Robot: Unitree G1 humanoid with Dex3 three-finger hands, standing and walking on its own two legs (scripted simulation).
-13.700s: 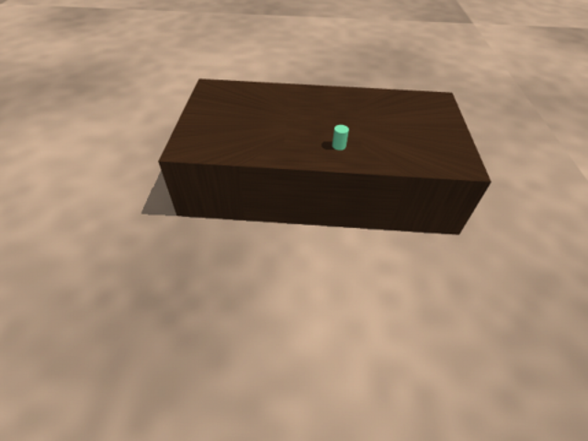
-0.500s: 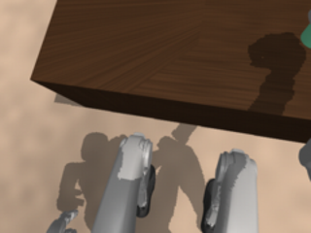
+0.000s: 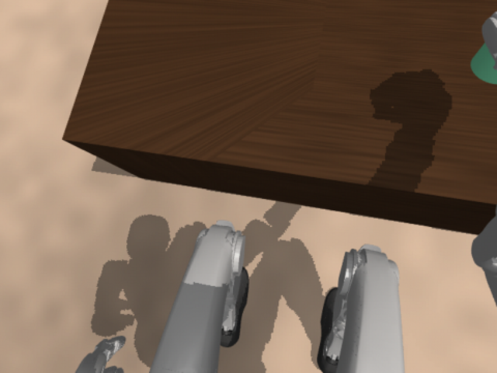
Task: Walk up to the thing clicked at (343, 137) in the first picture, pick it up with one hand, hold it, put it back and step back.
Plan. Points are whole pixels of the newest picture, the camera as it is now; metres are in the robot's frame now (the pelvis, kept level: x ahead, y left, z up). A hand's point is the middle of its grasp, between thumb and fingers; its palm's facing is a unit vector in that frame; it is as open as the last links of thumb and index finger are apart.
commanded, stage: settle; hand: right
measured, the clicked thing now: out of the picture +0.57 -0.27 +0.01
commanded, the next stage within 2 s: lift in 0.60 s
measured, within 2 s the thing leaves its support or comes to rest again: neither
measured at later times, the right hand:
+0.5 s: hand out of the picture +0.58 -0.26 +0.06, palm faces +0.26 +0.96 -0.02, open 5.6 cm
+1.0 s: hand out of the picture +0.57 -0.25 +0.09, palm faces +0.26 +0.97 -0.02, open 5.6 cm
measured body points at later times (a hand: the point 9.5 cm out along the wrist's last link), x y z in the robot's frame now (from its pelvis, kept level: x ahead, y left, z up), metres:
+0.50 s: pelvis +0.01 +0.00 +0.03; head +0.23 -0.04 +0.41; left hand +0.05 +0.29 -0.08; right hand +0.56 -0.31 +0.07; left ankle +0.09 +0.13 -0.43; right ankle +0.07 -0.13 -0.43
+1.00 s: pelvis +0.01 +0.00 +0.05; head +0.23 -0.03 +0.45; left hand +0.06 +0.28 -0.06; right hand +0.55 -0.30 +0.09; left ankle +0.09 +0.13 -0.43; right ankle +0.07 -0.13 -0.43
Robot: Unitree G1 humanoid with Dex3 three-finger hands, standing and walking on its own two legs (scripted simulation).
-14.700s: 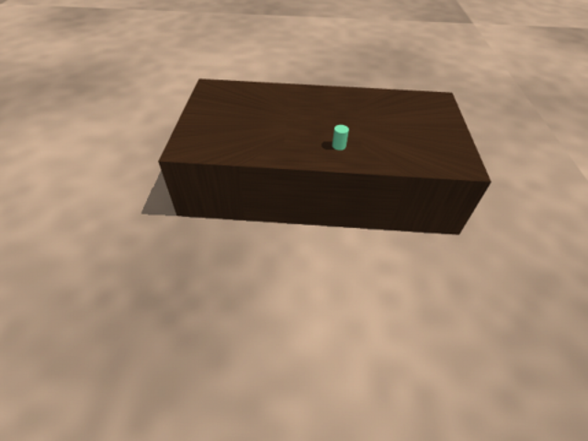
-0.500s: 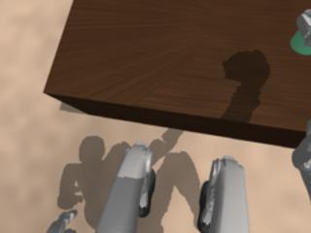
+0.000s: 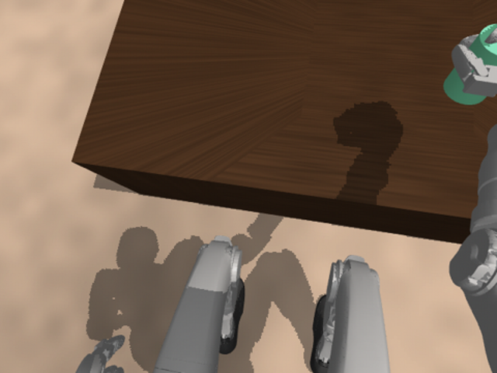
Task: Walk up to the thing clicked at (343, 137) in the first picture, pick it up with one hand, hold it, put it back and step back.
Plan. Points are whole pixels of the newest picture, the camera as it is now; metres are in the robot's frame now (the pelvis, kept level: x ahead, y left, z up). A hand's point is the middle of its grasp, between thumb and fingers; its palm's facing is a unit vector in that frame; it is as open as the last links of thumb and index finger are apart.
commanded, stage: lift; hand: right
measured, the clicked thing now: (483, 67) +0.55 -0.25 +0.01
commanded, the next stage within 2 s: hold in 1.60 s
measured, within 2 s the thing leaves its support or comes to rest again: neither
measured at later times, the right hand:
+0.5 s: hand out of the picture +0.47 -0.23 +0.14, palm faces +0.27 +0.96 -0.03, open 5.6 cm
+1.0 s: hand out of the picture +0.42 -0.21 +0.22, palm faces +0.25 +0.97 -0.02, open 5.6 cm
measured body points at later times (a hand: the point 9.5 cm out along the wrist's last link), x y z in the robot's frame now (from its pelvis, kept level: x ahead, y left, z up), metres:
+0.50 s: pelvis +0.02 +0.00 +0.10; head +0.16 -0.03 +0.53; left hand +0.12 +0.26 -0.02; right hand +0.45 -0.28 +0.15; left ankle +0.07 +0.13 -0.48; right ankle +0.06 -0.13 -0.48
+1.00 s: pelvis +0.03 -0.01 +0.18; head +0.12 -0.03 +0.62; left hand +0.15 +0.25 +0.06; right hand +0.40 -0.26 +0.22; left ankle +0.07 +0.13 -0.48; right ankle +0.06 -0.13 -0.48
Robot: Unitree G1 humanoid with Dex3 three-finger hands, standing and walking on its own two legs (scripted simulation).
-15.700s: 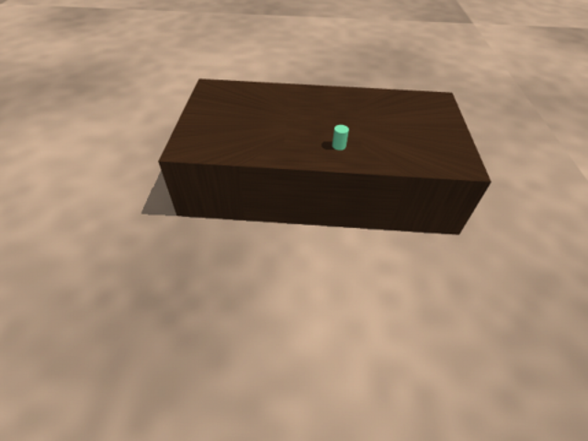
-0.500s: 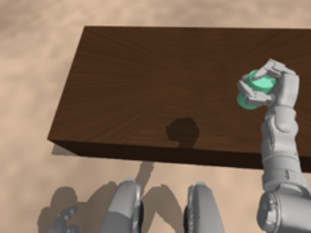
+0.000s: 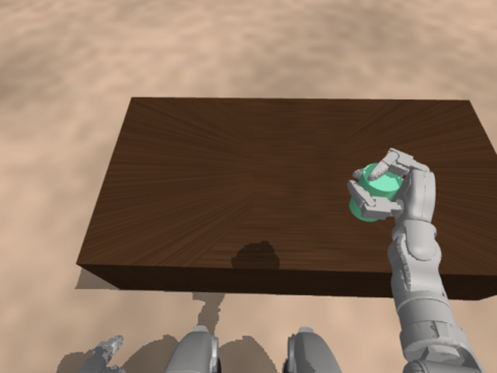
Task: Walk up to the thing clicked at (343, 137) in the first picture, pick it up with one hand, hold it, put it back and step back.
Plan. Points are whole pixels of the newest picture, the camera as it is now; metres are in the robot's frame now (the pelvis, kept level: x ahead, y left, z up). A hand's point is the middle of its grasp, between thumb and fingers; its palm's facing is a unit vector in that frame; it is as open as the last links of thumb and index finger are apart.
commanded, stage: lift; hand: right
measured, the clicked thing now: (373, 193) +0.39 -0.19 +0.02
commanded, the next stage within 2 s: hold in 0.60 s
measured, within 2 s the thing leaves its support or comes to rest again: neither
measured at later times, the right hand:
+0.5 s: hand (371, 180) +0.38 -0.17 +0.07, palm faces +0.19 +0.98 -0.01, open 5.6 cm
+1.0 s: hand (379, 189) +0.36 -0.17 +0.08, palm faces +0.20 +0.98 -0.01, open 5.5 cm
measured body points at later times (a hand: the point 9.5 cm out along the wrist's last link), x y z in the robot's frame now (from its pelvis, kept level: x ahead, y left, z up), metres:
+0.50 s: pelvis +0.02 +0.00 +0.03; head +0.09 +0.00 +0.47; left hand +0.13 +0.26 -0.09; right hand +0.37 -0.22 +0.07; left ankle +0.03 +0.14 -0.66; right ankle +0.03 -0.12 -0.66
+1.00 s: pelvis +0.02 +0.00 +0.04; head +0.07 -0.01 +0.48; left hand +0.14 +0.25 -0.08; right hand +0.34 -0.23 +0.09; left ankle +0.03 +0.14 -0.66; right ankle +0.03 -0.12 -0.66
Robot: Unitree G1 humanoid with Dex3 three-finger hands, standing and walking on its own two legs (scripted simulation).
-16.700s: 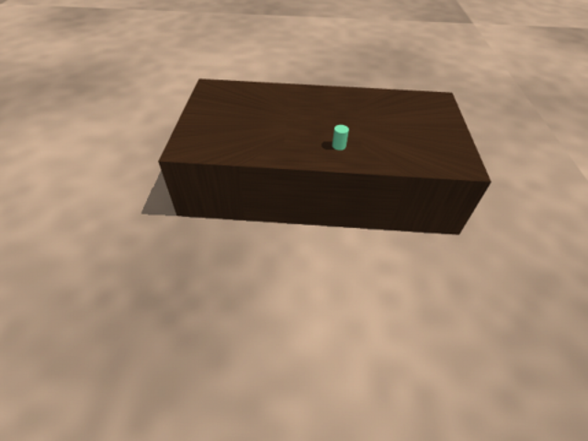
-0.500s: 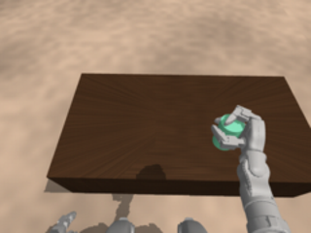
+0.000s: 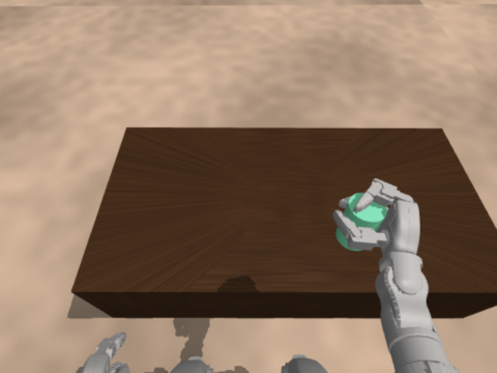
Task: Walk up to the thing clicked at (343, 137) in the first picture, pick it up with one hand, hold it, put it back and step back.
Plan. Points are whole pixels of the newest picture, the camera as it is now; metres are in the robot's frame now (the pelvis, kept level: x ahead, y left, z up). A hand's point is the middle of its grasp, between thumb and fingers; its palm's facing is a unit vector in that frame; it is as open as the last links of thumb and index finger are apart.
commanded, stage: hold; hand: right
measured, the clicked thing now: (359, 222) +0.34 -0.18 +0.02
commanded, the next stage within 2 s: none
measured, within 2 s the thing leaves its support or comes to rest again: neither
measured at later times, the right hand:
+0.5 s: hand (361, 217) +0.33 -0.17 +0.06, palm faces +0.20 +0.98 -0.01, open 5.5 cm
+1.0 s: hand (362, 215) +0.33 -0.17 +0.06, palm faces +0.20 +0.98 -0.01, open 5.5 cm
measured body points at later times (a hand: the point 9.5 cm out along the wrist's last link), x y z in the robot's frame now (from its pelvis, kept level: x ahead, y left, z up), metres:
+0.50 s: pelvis +0.00 +0.00 +0.00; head +0.05 +0.00 +0.45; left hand +0.14 +0.25 -0.11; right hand +0.32 -0.22 +0.06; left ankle +0.01 +0.14 -0.70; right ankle +0.01 -0.12 -0.70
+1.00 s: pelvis +0.00 +0.00 +0.01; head +0.04 +0.00 +0.45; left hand +0.12 +0.25 -0.10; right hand +0.32 -0.22 +0.06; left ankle +0.01 +0.14 -0.70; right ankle +0.01 -0.12 -0.70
